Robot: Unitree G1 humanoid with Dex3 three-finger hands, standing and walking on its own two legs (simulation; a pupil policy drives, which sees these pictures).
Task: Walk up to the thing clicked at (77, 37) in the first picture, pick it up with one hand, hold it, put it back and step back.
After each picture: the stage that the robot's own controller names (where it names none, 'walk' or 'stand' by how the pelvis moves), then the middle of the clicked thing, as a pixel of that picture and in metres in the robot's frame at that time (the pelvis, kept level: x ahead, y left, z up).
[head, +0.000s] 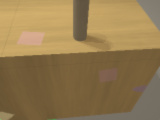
stand; (80, 15) +0.68 +0.02 +0.09
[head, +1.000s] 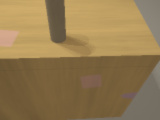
rise first; (56, 14) +0.59 +0.14 +0.12
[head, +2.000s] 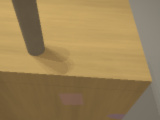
stand; (30, 24) +0.51 +0.20 +0.13
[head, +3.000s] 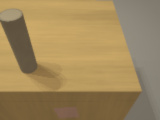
stand; (21, 45) +0.47 +0.23 +0.09
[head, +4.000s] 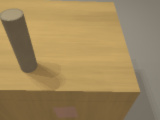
stand; (21, 44) +0.48 +0.23 +0.09
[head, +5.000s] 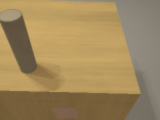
stand; (21, 45) +0.47 +0.24 +0.09
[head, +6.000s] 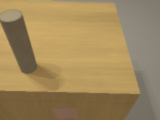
stand; (21, 45) +0.47 +0.24 +0.09
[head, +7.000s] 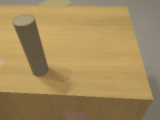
rise first; (33, 49) +0.46 +0.22 +0.10
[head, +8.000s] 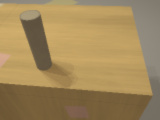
go down; (38, 43) +0.50 +0.22 +0.10
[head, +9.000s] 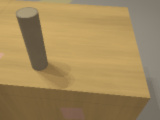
go down; (34, 42) +0.49 +0.20 +0.10
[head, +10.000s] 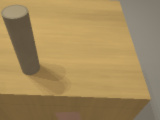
go down; (24, 44) +0.45 +0.20 +0.11
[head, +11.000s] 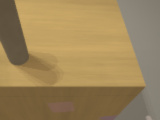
close in; (10, 31) +0.47 +0.21 +0.13
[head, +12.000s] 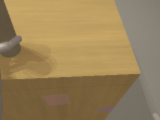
close; out of the picture +0.49 +0.22 +0.15
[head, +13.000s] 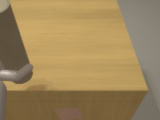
lift; (10, 48) +0.35 +0.19 +0.21
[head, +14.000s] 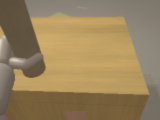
hold; (21, 35) +0.33 +0.17 +0.29
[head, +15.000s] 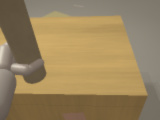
hold; (22, 42) +0.34 +0.17 +0.26
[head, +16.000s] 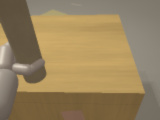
crouch; (23, 42) +0.34 +0.17 +0.25
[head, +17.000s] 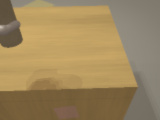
crouch; out of the picture +0.46 +0.22 +0.29
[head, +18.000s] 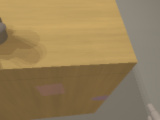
lower; out of the picture +0.51 +0.23 +0.16
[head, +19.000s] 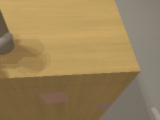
lower; out of the picture +0.49 +0.23 +0.16
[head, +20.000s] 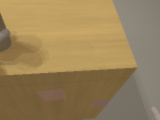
lower; out of the picture +0.50 +0.23 +0.16
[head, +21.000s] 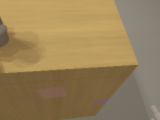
lower; out of the picture +0.51 +0.23 +0.16
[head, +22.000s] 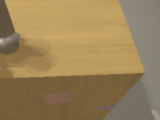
draw back; out of the picture +0.49 +0.22 +0.16
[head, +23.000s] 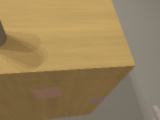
rise; out of the picture +0.50 +0.22 +0.16
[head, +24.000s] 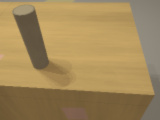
sink last; (33, 40) +0.48 +0.22 +0.13
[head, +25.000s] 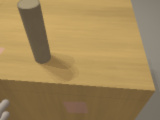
stand; (36, 34) +0.50 +0.20 +0.11
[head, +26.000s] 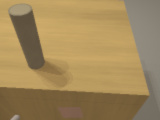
stand; (29, 40) +0.48 +0.21 +0.10
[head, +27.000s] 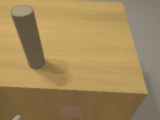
stand; (30, 41) +0.49 +0.21 +0.10
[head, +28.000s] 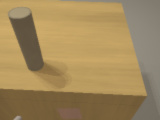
stand; (28, 42) +0.48 +0.22 +0.10
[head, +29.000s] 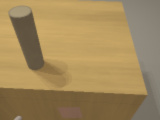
stand; (29, 41) +0.48 +0.22 +0.10
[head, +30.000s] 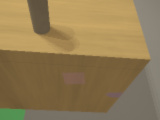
walk; (37, 2) +0.59 +0.16 +0.12
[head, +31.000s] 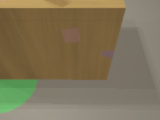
walk; out of the picture +0.90 +0.26 +0.12
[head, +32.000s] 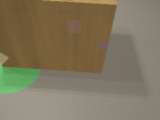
stand; out of the picture +1.18 +0.22 +0.11
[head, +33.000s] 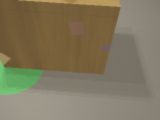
stand; out of the picture +1.15 +0.19 +0.09
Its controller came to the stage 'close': yes
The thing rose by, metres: 0.21
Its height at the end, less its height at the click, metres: +0.00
